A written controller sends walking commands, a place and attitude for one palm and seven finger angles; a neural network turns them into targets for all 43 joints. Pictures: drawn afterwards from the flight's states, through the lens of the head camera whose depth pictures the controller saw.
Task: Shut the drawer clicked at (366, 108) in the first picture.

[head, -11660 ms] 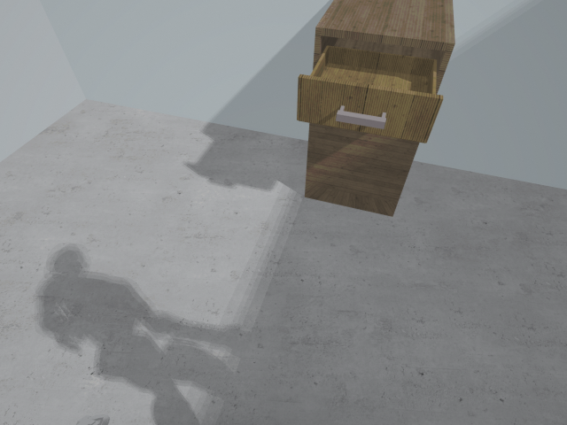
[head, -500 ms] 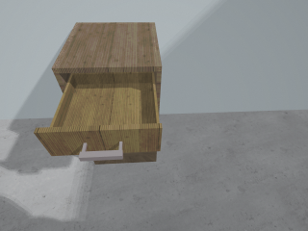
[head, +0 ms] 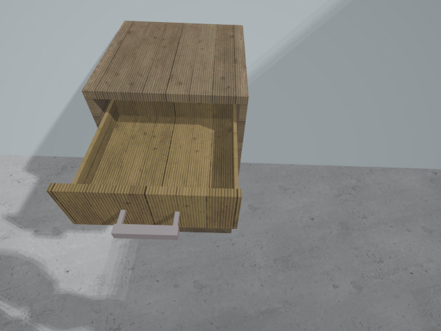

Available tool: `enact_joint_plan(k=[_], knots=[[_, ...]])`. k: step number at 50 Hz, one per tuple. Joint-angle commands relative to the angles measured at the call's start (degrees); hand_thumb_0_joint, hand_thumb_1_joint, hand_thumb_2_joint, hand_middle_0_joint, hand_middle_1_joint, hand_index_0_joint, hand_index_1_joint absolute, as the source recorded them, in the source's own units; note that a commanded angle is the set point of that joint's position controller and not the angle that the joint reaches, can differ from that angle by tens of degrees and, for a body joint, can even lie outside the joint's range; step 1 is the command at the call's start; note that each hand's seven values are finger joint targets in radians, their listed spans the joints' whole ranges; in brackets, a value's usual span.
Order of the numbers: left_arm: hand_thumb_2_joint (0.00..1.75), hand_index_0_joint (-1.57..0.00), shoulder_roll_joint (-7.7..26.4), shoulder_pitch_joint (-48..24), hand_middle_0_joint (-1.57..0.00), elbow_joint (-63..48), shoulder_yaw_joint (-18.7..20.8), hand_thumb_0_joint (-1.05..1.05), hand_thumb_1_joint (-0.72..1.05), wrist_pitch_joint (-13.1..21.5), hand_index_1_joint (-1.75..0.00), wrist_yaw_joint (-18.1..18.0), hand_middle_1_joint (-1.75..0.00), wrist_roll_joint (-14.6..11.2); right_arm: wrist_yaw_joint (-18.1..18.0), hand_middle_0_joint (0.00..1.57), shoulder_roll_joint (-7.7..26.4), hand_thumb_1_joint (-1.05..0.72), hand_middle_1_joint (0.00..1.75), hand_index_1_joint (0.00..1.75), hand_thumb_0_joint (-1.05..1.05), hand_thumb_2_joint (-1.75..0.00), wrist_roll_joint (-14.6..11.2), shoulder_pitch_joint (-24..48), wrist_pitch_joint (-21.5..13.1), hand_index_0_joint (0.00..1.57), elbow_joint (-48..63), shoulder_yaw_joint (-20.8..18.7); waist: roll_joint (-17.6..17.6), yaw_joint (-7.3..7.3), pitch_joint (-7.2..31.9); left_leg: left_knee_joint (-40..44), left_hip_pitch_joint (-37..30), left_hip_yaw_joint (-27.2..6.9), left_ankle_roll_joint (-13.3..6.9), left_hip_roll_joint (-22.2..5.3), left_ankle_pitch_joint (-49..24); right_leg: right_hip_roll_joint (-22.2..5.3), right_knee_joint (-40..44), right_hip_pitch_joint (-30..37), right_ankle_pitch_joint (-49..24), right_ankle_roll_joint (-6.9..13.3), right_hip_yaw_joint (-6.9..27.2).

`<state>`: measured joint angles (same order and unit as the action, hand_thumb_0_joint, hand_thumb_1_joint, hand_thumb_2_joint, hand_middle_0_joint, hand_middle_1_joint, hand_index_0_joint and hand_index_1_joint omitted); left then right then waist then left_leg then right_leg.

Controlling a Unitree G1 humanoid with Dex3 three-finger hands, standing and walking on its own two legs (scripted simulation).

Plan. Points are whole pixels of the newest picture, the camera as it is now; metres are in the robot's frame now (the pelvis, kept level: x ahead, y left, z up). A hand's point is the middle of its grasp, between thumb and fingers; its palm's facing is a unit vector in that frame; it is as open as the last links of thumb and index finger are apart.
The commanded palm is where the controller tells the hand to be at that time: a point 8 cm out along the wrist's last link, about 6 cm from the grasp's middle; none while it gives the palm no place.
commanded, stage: shuffle to correct the standing spot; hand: left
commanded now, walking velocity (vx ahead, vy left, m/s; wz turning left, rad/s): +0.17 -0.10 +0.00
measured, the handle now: (148, 223) +0.33 +0.18 -0.05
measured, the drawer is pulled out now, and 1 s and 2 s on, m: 0.30 0.30 0.30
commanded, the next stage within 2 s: come to a stop and stand still in 0.02 s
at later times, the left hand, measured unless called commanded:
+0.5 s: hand out of the picture +0.09 +0.14 -0.16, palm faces +0.08 -0.96 -0.25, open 7.3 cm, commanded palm none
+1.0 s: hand out of the picture -0.05 +0.09 -0.16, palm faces +0.06 -0.99 -0.16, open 7.4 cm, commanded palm none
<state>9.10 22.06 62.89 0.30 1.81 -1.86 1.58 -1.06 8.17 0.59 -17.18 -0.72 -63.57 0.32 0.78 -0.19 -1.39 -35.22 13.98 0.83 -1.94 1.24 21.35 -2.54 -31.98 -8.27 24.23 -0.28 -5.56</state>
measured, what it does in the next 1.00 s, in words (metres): steps on the spot: right foot, then left foot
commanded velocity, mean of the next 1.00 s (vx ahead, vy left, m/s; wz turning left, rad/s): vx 0.01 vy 0.03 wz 0.00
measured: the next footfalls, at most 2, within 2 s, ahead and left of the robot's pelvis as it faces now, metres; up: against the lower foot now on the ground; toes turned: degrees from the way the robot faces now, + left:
right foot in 0.32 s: +0.14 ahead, -0.16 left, +0.00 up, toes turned -4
left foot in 0.58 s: +0.06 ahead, +0.06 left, +0.00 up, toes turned +9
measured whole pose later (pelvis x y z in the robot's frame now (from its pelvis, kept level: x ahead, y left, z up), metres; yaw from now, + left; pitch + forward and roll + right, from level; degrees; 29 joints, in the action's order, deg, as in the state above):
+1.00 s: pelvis +0.02 -0.05 +0.01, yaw +3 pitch +0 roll +1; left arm 5.5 23.9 63.7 -2.2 0.7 -2.0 1.1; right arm -1.2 8.3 1.0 -17.0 0.9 -61.4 -0.3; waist -0.6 0.1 -2.5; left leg -27.9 13.8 7.4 -0.9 -1.1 14.3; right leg -0.3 -29.1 -9.3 20.2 2.5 -5.2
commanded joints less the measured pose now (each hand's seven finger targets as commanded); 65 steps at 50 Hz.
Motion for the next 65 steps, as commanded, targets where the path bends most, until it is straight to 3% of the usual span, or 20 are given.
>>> enact_joint_plan(k=[1,3,4,5,14,16,18,19,23,28,30,32,38,41,45,46,47,48,59,65], knots=[[0.90,-0.20,7.3,4.5,-0.20,-0.7,1.6,0.00,0.90,0.3,-0.30,-0.4,-0.30,-0.2,-0.2,0.20,3.5,-0.90,0.30,0.30,0.00,-0.90,0.4,-1.9,-1.9,0.20,2.5,-1.0,5.9,1.67,-1.9,4.8,1.1,3.4,-1.9,-1.5,-9.6,-8.7,2.5,2.2,-35.0,6.3,5.4],[0.90,-0.20,4.2,0.7,-0.20,-2.5,0.7,0.00,0.90,0.7,-0.30,-0.1,-0.30,-0.7,-1.1,0.20,9.2,-0.90,0.30,0.30,0.00,-0.90,1.0,-12.5,-2.5,0.20,-1.9,-2.3,-11.0,5.52,1.6,9.2,-17.4,-12.0,-8.0,-12.4,-43.7,0.3,-18.4,-13.1,-25.2,1.8,-3.0],[0.90,-0.20,3.7,-3.6,-0.20,-4.4,0.4,0.00,0.90,1.0,-0.30,-0.2,-0.30,-0.8,-1.6,0.20,10.6,-0.90,0.30,0.30,0.00,-0.90,1.0,-15.9,-2.4,0.20,-3.3,-2.5,-19.3,6.41,-0.1,13.6,-22.9,-20.8,-12.9,-19.4,-63.0,2.4,-28.9,-24.9,8.1,1.3,-1.2],[0.90,-0.20,5.4,-6.9,-0.20,-5.3,1.3,0.00,0.90,0.4,-0.30,-0.1,-0.30,-0.6,-1.8,0.20,10.3,-0.90,0.30,0.30,0.00,-0.90,1.2,-15.3,-2.0,0.20,-2.9,-2.4,-11.6,5.78,-2.4,13.1,-20.7,-21.0,-14.4,-22.2,-59.7,0.0,-33.7,-27.3,11.3,2.4,2.6],[0.90,-0.20,2.1,3.5,-0.20,-3.1,1.8,0.00,0.90,-0.5,-0.30,0.2,-0.30,-0.9,-1.1,0.20,8.3,-0.90,0.30,0.30,0.00,-0.90,0.2,0.1,-1.2,0.20,2.6,-1.7,-6.1,-4.14,-2.0,8.4,-0.6,-3.2,-3.3,-10.9,-35.5,-0.6,3.2,1.9,-18.3,0.5,0.8],[0.90,-0.20,8.6,5.3,-0.20,-2.3,2.4,0.00,0.90,0.8,-0.30,-0.7,-0.30,-0.4,-0.4,0.20,4.7,-0.90,0.30,0.30,0.00,-0.90,-0.6,-4.3,-1.1,0.20,3.0,-1.4,7.6,-2.21,3.0,-1.8,3.7,0.0,1.7,-2.1,-8.6,-12.5,7.5,9.2,-45.7,5.2,15.5],[0.90,-0.20,11.3,-0.5,-0.20,-5.0,2.5,0.00,0.90,0.4,-0.30,-0.7,-0.30,-0.5,-0.9,0.20,2.0,-0.90,0.30,0.30,0.00,-0.90,-0.9,-6.9,0.9,0.20,2.8,-1.7,12.9,0.30,2.5,-8.5,1.5,0.8,2.5,-1.9,13.0,-19.8,10.6,2.0,-55.9,11.0,18.1],[0.90,-0.20,10.5,-2.2,-0.20,-5.4,2.4,0.00,0.90,0.3,-0.30,-0.9,-0.30,-0.2,-1.0,0.20,2.6,-0.90,0.30,0.30,0.00,-0.90,-0.8,-5.6,1.4,0.20,3.1,-1.6,17.2,-0.26,1.0,-11.7,2.3,0.2,2.4,-2.9,13.6,-19.5,10.8,-0.6,-57.0,12.3,18.7],[0.90,-0.20,10.7,-5.5,-0.20,-7.4,3.0,0.00,0.90,-1.1,-0.30,-1.5,-0.30,0.1,-0.4,0.20,2.1,-0.90,0.30,0.30,0.00,-0.90,-0.9,-3.9,1.9,0.20,3.4,-1.9,7.3,0.03,3.5,-8.3,1.8,2.4,3.3,-2.4,8.7,-17.3,8.5,-0.9,-51.4,12.6,12.8],[0.90,-0.20,9.8,-8.3,-0.20,-8.5,3.4,0.00,0.90,-2.8,-0.30,-1.3,-0.30,-0.4,0.3,0.20,2.2,-0.90,0.30,0.30,0.00,-0.90,-0.2,-7.3,2.3,0.20,3.3,-1.9,5.8,1.85,-0.2,10.7,-10.1,6.0,2.7,-2.6,-6.6,-11.1,10.9,-15.1,-11.4,7.1,10.3],[0.90,-0.20,6.2,-7.9,-0.20,-9.3,2.8,0.00,0.90,-3.5,-0.30,-0.9,-0.30,-0.5,0.3,0.20,4.9,-0.90,0.30,0.30,0.00,-0.90,0.6,-6.3,1.8,0.20,4.2,-2.1,-4.2,1.01,-4.4,18.0,-4.3,-1.5,-0.2,-8.3,-0.2,-4.0,7.0,-17.5,2.8,3.5,7.0],[0.90,-0.20,3.8,-4.9,-0.20,-8.1,2.5,0.00,0.90,-4.3,-0.30,-0.6,-0.30,0.0,0.4,0.20,6.5,-0.90,0.30,0.30,0.00,-0.90,1.0,0.4,1.3,0.20,6.5,-2.1,-15.3,-1.36,-8.3,29.8,15.4,-10.8,-5.1,-15.9,15.1,0.1,-10.3,-5.2,-1.4,1.4,1.6],[0.90,-0.20,1.0,-0.5,-0.20,-6.8,0.9,0.00,0.90,-2.4,-0.30,-0.1,-0.30,0.3,0.0,0.20,7.1,-0.90,0.30,0.30,0.00,-0.90,1.0,0.0,0.4,0.20,5.8,-2.1,-5.7,-0.69,-5.2,23.5,0.8,-7.7,-7.8,-15.1,2.7,-0.7,-9.0,-10.6,3.5,1.3,1.2],[0.90,-0.20,0.3,4.0,-0.20,-3.9,-0.2,0.00,0.90,-0.7,-0.30,-0.8,-0.30,-0.1,-0.5,0.20,4.8,-0.90,0.30,0.30,0.00,-0.90,0.0,-3.4,0.1,0.20,4.0,-1.5,0.9,-1.16,-3.5,11.5,-2.3,-3.5,-4.4,-10.2,-10.3,-1.9,15.3,-2.1,-11.1,1.2,4.1],[0.90,-0.20,3.5,4.2,-0.20,-1.1,-0.5,0.00,0.90,0.9,-0.30,-1.0,-0.30,-0.8,-0.5,0.20,3.2,-0.90,0.30,0.30,0.00,-0.90,0.0,-2.3,-0.2,0.20,2.7,-0.5,12.0,0.77,-0.7,8.5,-3.0,3.2,1.4,-5.0,-11.0,-9.3,12.0,1.1,-44.8,5.0,11.3],[0.90,-0.20,2.9,3.8,-0.20,-0.9,-0.7,0.00,0.90,0.9,-0.30,-1.1,-0.30,-0.9,-0.5,0.20,3.3,-0.90,0.30,0.30,0.00,-0.90,-0.2,-2.7,-0.2,0.20,1.9,-0.5,9.3,1.29,-0.1,10.1,-5.1,3.1,1.5,-5.6,-12.1,-8.6,11.4,0.5,-44.5,4.9,10.4],[0.90,-0.20,11.4,-1.5,-0.20,-3.8,-1.0,0.00,0.90,1.3,-0.30,-0.6,-0.30,-1.2,0.2,0.20,6.9,-0.90,0.30,0.30,0.00,-0.90,1.2,1.1,0.8,0.20,6.3,-1.9,1.1,3.81,-6.5,10.5,-7.6,-1.9,-0.2,-3.5,-9.9,-3.5,9.8,-11.6,-15.2,4.7,10.2],[0.90,-0.20,5.2,-0.3,-0.20,-3.9,-0.3,0.00,0.90,0.2,-0.30,-0.7,-0.30,-0.7,0.1,0.20,5.6,-0.90,0.30,0.30,0.00,-0.90,1.3,-1.7,0.0,0.20,6.2,-2.4,-4.5,1.84,-4.1,9.8,-4.3,-1.1,-0.1,-7.4,-1.9,-3.9,9.3,-13.6,1.0,4.0,9.1],[0.90,-0.20,4.5,1.3,-0.20,-2.3,-0.4,0.00,0.90,1.0,-0.30,-1.5,-0.30,-0.7,-0.4,0.20,5.3,-0.90,0.30,0.30,0.00,-0.90,0.2,-2.2,-0.5,0.20,3.6,-1.1,0.8,0.88,0.3,5.3,-3.8,0.2,-0.7,-6.9,-21.1,-4.7,6.7,-2.6,-35.7,3.0,8.4],[0.90,-0.20,5.8,-0.6,-0.20,-3.6,0.0,0.00,0.90,0.0,-0.30,-1.7,-0.30,-0.8,-0.6,0.20,6.5,-0.90,0.30,0.30,0.00,-0.90,0.1,-0.2,0.2,0.20,3.2,-1.2,0.1,0.51,-1.1,6.8,-4.3,0.6,-0.7,-7.3,-22.2,-4.4,6.7,-2.1,-33.4,2.5,7.9]])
